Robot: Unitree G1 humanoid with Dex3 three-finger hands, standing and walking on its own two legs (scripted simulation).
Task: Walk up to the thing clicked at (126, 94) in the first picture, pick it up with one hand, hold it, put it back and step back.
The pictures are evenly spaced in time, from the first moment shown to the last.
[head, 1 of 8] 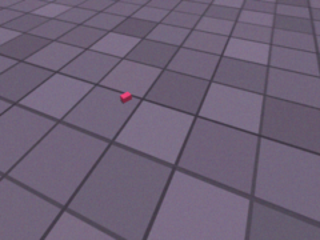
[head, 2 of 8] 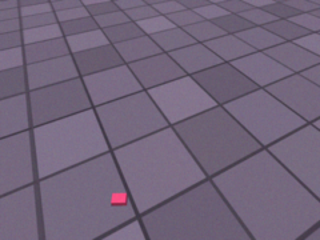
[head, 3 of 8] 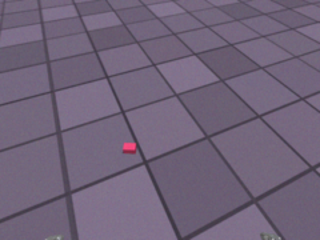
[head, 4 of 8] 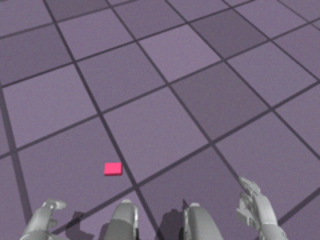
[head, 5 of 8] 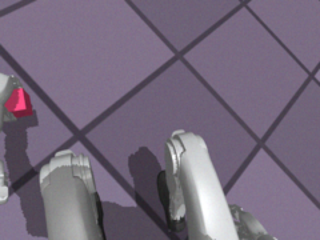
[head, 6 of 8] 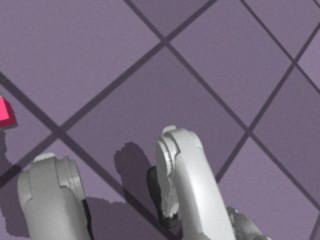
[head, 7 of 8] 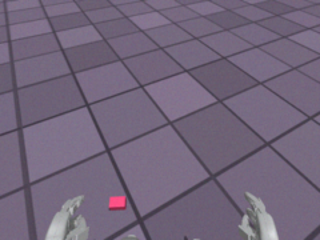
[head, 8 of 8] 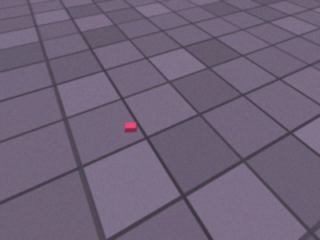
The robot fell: no
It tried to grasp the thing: yes
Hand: left
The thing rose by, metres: 0.68
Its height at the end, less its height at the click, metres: +0.00
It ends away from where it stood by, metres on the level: 0.01
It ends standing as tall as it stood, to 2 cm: yes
